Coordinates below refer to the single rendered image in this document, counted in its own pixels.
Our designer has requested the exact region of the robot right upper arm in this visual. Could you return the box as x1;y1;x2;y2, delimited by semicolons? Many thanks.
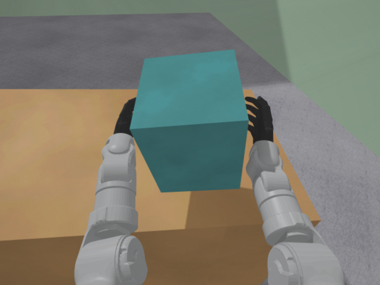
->
267;242;344;285

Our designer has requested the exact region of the pedestal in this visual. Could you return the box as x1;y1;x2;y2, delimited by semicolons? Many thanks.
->
0;89;321;285

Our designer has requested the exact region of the left robot forearm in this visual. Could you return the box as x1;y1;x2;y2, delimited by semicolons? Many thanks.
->
74;133;138;285

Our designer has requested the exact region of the right robot hand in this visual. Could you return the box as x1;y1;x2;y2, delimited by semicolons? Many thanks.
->
245;96;273;144

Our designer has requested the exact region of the left robot hand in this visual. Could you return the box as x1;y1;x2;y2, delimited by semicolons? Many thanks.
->
113;97;136;137

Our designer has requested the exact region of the robot left upper arm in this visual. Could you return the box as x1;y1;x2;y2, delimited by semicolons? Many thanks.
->
75;234;148;285

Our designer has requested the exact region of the right robot forearm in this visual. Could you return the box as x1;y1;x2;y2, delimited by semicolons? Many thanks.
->
246;140;345;285

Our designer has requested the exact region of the carton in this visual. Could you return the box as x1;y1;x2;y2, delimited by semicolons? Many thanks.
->
130;49;249;192

